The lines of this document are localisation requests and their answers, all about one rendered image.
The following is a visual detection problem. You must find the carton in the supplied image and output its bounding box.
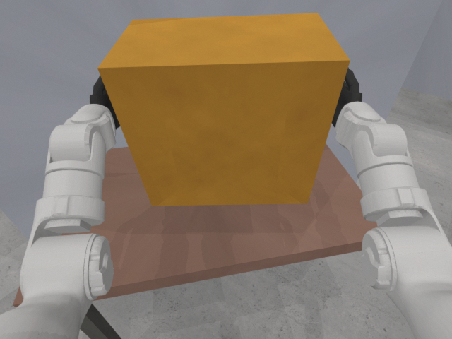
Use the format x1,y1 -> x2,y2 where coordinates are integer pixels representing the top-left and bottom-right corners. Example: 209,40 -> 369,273
97,13 -> 350,206

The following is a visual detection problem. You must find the right robot hand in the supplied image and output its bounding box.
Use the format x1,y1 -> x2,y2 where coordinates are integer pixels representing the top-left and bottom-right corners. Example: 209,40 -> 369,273
332,68 -> 362,127

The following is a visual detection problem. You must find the right robot upper arm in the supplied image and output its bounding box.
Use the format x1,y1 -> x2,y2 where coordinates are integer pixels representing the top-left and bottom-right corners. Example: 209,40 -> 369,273
362,225 -> 452,339

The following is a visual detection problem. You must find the left robot upper arm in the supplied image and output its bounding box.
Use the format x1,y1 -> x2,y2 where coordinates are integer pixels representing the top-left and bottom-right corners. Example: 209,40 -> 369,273
0,233 -> 114,339

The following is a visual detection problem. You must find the left robot forearm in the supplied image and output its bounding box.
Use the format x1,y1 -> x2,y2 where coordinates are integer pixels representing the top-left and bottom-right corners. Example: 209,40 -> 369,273
20,104 -> 116,299

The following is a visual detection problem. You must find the table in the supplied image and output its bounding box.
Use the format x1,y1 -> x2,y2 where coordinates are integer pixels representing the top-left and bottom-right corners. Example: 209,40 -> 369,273
13,144 -> 378,339

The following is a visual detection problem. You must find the left robot hand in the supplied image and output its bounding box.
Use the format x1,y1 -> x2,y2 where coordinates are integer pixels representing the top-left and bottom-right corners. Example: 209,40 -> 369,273
90,76 -> 120,130

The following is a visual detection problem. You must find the right robot forearm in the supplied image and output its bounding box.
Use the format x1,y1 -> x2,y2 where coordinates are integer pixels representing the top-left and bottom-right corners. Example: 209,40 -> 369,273
335,102 -> 452,251

